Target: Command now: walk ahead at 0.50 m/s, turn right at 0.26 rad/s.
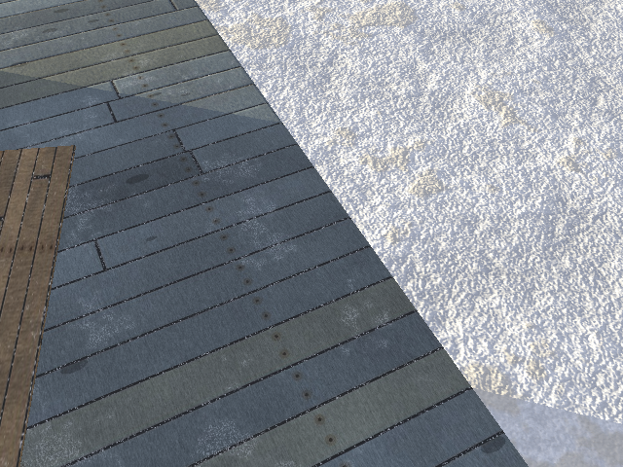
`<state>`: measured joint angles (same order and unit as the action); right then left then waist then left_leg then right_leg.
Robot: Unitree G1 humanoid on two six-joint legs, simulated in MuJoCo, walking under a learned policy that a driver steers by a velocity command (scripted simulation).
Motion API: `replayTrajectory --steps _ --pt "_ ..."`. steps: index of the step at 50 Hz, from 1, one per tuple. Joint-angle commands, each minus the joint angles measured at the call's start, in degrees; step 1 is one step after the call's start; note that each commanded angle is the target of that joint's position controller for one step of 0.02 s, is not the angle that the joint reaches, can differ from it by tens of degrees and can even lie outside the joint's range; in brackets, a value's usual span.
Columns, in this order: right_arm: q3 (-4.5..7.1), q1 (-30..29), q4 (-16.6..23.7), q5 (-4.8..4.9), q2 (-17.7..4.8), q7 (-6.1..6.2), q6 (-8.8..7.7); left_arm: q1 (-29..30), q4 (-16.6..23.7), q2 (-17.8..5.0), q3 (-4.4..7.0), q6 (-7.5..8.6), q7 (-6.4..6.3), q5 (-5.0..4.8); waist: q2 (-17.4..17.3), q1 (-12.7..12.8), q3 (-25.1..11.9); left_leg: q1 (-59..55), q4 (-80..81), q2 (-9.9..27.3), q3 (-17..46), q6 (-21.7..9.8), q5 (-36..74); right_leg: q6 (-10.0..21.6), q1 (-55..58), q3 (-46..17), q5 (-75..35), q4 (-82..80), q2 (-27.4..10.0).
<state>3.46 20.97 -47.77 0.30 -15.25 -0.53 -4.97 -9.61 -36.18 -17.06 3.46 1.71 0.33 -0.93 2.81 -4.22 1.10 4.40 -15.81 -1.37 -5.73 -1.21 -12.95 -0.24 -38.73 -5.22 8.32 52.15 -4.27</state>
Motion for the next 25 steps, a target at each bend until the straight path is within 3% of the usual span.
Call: replayTrajectory --steps 1,3,4,6,7,8,9,10,11,12,13,14,15,17,19,21,25 --pt "1.85 -3.0 3.1 0.79 -9.1 0.42 -0.45 5.3 4.5 0.0 -0.64 1.70 1.11 0.20 -6.5 0.9 1.3 -0.2 6.9 13.9 7.4 -9.2 17.4 0.3 -0.2 2.8 -8.7 -9.5 -0.5" --pt "1.91 -0.5 1.7 1.12 -9.7 0.45 0.05 8.9 5.4 0.3 -0.71 2.04 1.88 0.11 -6.5 -0.2 1.9 -1.5 6.5 14.7 6.9 -8.8 18.4 1.1 1.6 4.4 -9.9 -14.2 0.2" --pt "1.98 1.0 0.8 1.25 -10.1 0.41 0.29 10.3 6.0 0.3 -0.58 2.06 2.17 -0.37 -6.9 -0.4 2.1 -3.1 6.1 15.7 7.0 -8.6 18.8 1.6 2.0 4.5 -8.5 -15.8 0.6" --pt "2.21 1.8 -0.2 1.72 -10.9 0.42 1.03 11.6 6.9 -0.8 -0.08 2.03 2.45 -0.52 -7.8 0.3 2.2 -6.5 4.0 17.0 6.7 -7.7 23.4 3.1 3.3 5.1 -4.6 -18.6 1.6" --pt "2.14 1.6 -0.8 1.94 -10.8 0.57 1.32 10.6 6.8 -1.4 0.32 2.04 2.46 -0.62 -9.3 1.7 1.7 -6.9 2.2 17.3 6.2 -7.1 28.3 4.1 6.8 5.7 -2.7 -20.1 2.5" --pt "2.21 0.5 -0.9 2.15 -11.5 0.78 1.56 6.9 6.1 -3.0 1.23 2.07 2.29 -0.43 -10.0 4.6 -0.7 -6.6 -2.0 16.6 4.8 -6.0 37.5 5.4 13.6 6.8 -3.1 -21.9 4.1" --pt "1.98 -0.3 -0.9 2.14 -11.2 1.09 1.80 -1.3 3.4 -5.3 2.77 2.05 1.88 0.15 -9.3 8.9 -5.8 -4.2 -10.6 14.5 2.3 -4.4 43.9 7.1 25.7 8.3 -6.4 -23.8 6.0" --pt "1.28 -1.0 0.0 1.18 -9.9 1.53 1.72 -10.6 0.9 -8.5 4.25 1.72 1.13 0.52 -6.9 12.9 -12.0 5.3 -23.3 12.1 0.7 -2.1 35.5 8.9 41.9 3.3 -10.2 -21.7 1.7" --pt "-1.22 4.6 2.1 -0.67 -3.3 1.08 1.07 -16.1 -0.2 -14.1 5.02 1.45 0.46 0.97 7.6 11.1 -20.4 28.1 -47.2 3.5 -0.2 2.2 1.9 17.3 63.7 -23.0 -4.3 -24.6 -14.9" --pt "-0.95 5.8 -0.3 -0.28 -4.5 0.78 0.02 -17.5 -0.7 -11.3 4.28 1.46 0.34 -0.17 8.3 11.4 -26.1 33.0 -56.9 1.5 9.5 1.9 -19.1 18.8 62.7 -36.9 3.0 -31.6 -18.1" --pt "0.71 1.7 0.9 1.89 -8.7 0.36 -0.56 -13.4 -0.8 -7.8 2.90 1.67 0.67 0.08 6.3 10.4 -16.0 37.8 -60.9 4.4 10.5 1.2 -16.7 16.0 54.6 -28.6 5.4 -32.7 -15.6" --pt "0.89 -1.9 1.6 2.30 -8.8 0.53 -0.93 -9.1 -0.6 -6.0 2.15 1.92 0.98 0.19 4.5 8.6 -9.1 37.8 -59.5 6.5 9.3 0.8 -11.8 14.6 45.0 -21.0 2.2 -34.0 -13.0" --pt "1.05 -3.3 1.4 1.70 -8.1 0.81 -0.81 -5.4 -0.7 -3.9 1.60 2.26 1.37 0.61 2.3 6.7 -5.0 35.9 -56.5 8.1 9.2 0.9 -8.0 13.4 37.3 -15.1 -1.1 -36.0 -10.8" --pt "1.18 -0.4 0.1 1.75 -6.2 0.92 1.08 -1.8 -0.8 -1.4 1.22 3.35 1.86 1.37 5.3 3.5 -2.8 29.1 -53.3 9.9 10.2 1.3 -2.7 12.7 28.5 -7.9 -1.5 -40.9 -8.1" --pt "1.21 -0.4 -0.3 1.90 -4.9 1.07 2.71 -2.2 -2.1 -1.2 1.37 4.54 1.69 1.85 3.4 2.9 -1.6 28.5 -51.5 9.0 11.3 1.9 0.0 13.6 26.1 -4.0 -4.5 -43.3 -8.1" --pt "1.27 -3.5 0.7 2.02 -4.7 1.50 3.16 -3.8 -3.5 -2.3 1.77 5.04 0.94 2.45 1.0 3.4 0.3 32.6 -47.6 8.1 14.0 2.3 3.7 13.2 27.7 -1.1 -8.1 -44.3 -9.0" --pt "1.12 -6.9 1.2 1.49 -3.7 0.70 2.89 -4.2 -5.0 -2.9 1.84 4.88 -0.18 2.05 0.3 4.0 0.7 36.0 -38.0 7.2 15.5 2.6 13.6 11.1 33.3 5.3 -14.2 -43.7 -8.9"
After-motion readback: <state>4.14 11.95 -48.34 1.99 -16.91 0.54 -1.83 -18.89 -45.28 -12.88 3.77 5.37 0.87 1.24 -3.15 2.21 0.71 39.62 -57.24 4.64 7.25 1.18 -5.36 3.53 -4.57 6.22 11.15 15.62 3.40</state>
